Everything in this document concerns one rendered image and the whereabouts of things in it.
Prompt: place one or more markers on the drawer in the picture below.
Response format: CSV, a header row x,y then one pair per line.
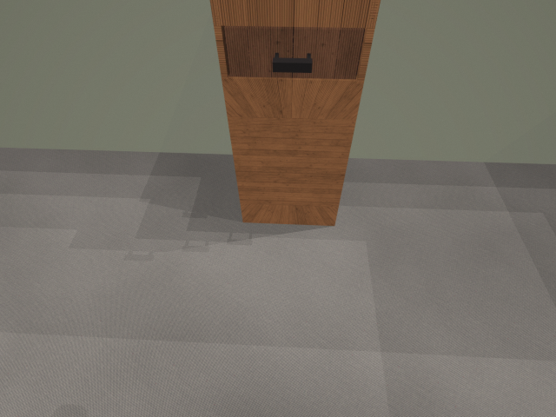
x,y
335,52

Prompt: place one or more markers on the handle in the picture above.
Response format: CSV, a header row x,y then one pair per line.
x,y
292,65

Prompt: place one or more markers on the cabinet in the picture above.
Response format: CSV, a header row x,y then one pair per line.
x,y
291,137

